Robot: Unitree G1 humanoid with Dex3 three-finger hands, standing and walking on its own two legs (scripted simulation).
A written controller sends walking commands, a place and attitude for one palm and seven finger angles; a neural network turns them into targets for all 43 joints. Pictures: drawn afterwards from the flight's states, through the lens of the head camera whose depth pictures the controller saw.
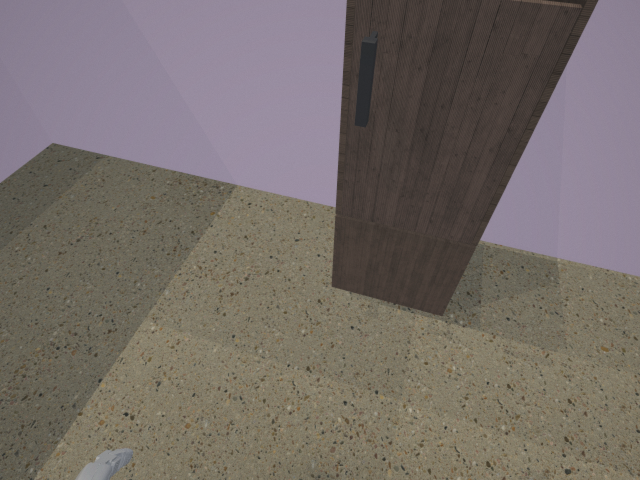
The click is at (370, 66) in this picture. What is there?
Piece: cupboard door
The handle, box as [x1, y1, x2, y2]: [355, 31, 377, 126]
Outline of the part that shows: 377,31 373,31 369,37 365,36 361,44 355,125 365,126 368,119 377,41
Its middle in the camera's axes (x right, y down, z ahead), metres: +0.09 -0.32 +0.79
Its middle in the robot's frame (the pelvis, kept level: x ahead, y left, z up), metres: +0.83 -0.05 +0.09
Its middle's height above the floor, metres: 0.86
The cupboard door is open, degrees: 0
